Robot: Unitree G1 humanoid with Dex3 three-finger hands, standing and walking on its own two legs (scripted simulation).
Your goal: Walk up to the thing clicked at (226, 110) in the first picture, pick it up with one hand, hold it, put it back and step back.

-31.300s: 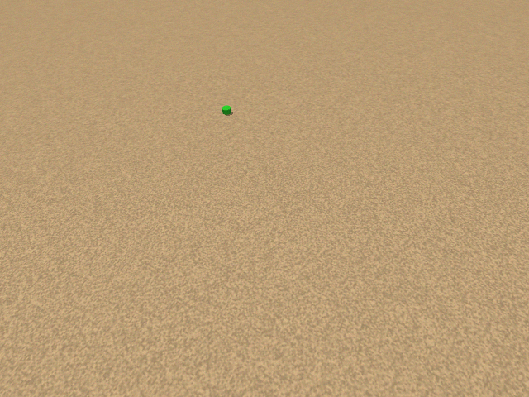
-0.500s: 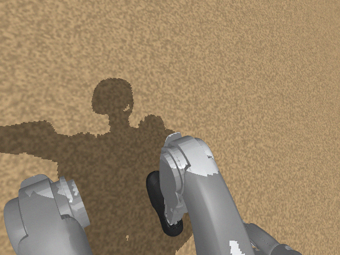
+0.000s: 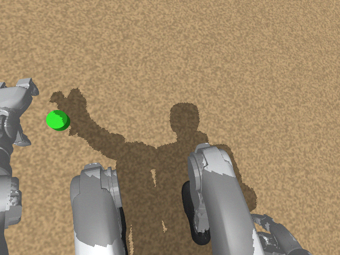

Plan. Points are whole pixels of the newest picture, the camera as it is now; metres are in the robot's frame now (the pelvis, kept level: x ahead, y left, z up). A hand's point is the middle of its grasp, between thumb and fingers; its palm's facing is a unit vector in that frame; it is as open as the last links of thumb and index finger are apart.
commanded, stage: withdraw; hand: left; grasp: from above
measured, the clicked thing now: (58, 120) +0.49 +0.30 -0.33
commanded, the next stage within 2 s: home in 0.28 s
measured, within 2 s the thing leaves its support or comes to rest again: neither
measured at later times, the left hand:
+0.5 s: hand (21, 101) +0.50 +0.33 -0.18, palm faces -0.36 -0.04 -0.93, open 13.6 cm
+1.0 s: hand out of the picture +0.32 +0.28 +0.02, palm faces -0.22 -0.71 -0.67, open 7.8 cm
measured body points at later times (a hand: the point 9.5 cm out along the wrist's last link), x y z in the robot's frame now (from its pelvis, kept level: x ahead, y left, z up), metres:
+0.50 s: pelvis +0.01 +0.00 -0.03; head +0.26 +0.07 +0.34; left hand +0.51 +0.33 -0.12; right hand +0.05 -0.26 -0.13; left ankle +0.08 +0.13 -0.32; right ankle +0.12 -0.14 -0.32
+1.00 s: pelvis +0.01 +0.00 +0.12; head +0.18 +0.05 +0.54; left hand +0.33 +0.32 +0.06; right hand +0.22 -0.26 +0.02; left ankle +0.08 +0.13 -0.32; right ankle +0.12 -0.14 -0.32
